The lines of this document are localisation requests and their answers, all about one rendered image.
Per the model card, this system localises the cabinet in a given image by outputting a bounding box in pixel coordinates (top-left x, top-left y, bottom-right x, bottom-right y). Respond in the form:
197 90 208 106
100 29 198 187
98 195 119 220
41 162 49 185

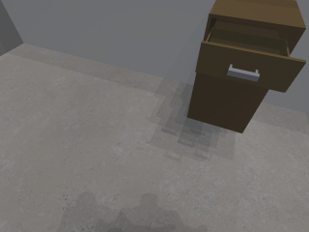
187 0 306 133

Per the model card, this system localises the drawer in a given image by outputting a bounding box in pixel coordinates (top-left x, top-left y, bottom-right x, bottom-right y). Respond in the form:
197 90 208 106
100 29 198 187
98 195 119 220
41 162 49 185
195 27 306 93

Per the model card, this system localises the handle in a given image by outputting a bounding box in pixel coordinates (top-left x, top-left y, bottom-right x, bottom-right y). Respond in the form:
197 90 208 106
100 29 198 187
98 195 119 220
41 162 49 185
227 64 260 82

